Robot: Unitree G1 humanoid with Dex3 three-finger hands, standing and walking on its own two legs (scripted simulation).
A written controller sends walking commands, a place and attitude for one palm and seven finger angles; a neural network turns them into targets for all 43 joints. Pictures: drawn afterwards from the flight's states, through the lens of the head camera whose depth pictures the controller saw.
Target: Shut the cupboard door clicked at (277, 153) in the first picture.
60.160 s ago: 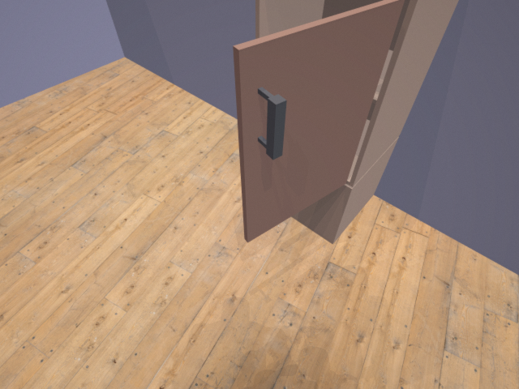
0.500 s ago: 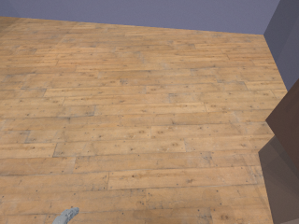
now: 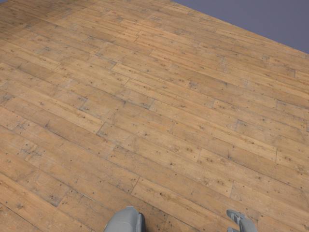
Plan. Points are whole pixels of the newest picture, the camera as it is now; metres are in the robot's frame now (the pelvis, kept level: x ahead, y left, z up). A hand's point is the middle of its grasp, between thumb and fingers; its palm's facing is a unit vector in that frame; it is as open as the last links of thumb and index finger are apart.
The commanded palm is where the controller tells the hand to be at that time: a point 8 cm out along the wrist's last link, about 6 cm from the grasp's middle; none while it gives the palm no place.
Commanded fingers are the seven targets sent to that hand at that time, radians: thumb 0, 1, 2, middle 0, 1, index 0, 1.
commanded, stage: walk to a spot facing it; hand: left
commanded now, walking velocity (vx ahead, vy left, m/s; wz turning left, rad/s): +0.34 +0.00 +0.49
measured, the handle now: out of the picture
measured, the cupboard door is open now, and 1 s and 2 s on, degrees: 17 17 17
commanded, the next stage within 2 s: turn to face it in 0.30 s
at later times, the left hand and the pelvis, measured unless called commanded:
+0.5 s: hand (98, 166) +0.30 +0.22 -0.15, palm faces +0.10 -0.98 -0.16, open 7.4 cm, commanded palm none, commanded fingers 0.00 0.90 0.90 -0.20 -0.30 -0.20 -0.30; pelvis +0.21 +0.04 +0.02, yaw +6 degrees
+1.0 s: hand (100, 147) +0.37 +0.23 -0.15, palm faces -0.03 -0.98 -0.22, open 7.3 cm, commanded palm none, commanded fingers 0.00 0.90 0.90 -0.20 -0.30 -0.20 -0.30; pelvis +0.33 +0.05 +0.02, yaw -8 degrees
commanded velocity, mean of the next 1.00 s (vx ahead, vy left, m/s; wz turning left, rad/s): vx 0.11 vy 0.00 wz -0.31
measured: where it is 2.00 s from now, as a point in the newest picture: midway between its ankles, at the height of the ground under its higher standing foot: (148, 195)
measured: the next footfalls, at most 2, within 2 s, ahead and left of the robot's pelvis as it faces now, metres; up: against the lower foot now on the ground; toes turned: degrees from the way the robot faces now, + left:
left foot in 0.04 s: +0.15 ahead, +0.08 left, +0.00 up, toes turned +8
right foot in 0.60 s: +0.37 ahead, -0.05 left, +0.00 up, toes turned +0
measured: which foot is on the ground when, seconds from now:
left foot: up 0.00-0.02, down 0.04-0.62, up 0.64-1.00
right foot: down 0.00-0.04, up 0.06-0.58, down 0.60-1.00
